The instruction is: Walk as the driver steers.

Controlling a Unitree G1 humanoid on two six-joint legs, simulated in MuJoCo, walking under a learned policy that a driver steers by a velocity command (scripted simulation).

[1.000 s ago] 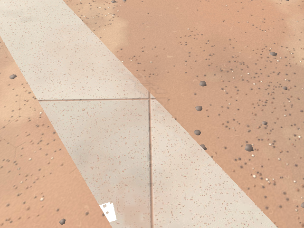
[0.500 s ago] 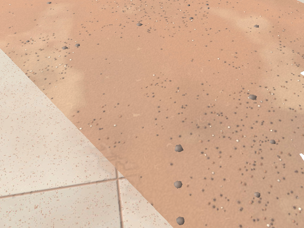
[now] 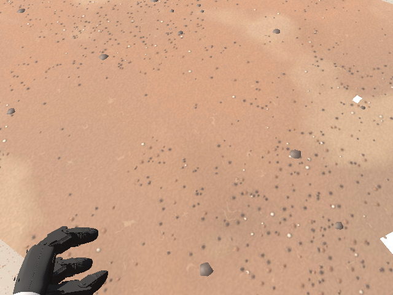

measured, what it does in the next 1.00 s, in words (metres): walks ahead, turning left: right foot, then left foot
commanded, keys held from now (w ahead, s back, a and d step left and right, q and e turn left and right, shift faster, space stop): q+shift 1.00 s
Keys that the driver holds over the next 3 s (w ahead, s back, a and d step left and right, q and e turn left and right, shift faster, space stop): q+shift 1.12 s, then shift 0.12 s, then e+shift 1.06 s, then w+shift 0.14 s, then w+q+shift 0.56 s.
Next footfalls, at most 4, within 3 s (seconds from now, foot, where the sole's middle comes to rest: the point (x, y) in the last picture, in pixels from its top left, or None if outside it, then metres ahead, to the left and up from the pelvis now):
0.06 right None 0.24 -0.13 -0.78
0.48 left None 0.15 0.13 -0.78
0.90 right None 0.31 -0.01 -0.78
1.30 left None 0.06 0.11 -0.78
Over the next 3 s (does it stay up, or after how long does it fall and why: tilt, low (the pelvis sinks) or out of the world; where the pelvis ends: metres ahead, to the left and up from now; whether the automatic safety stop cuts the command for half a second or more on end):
stays up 0.46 0.13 -0.02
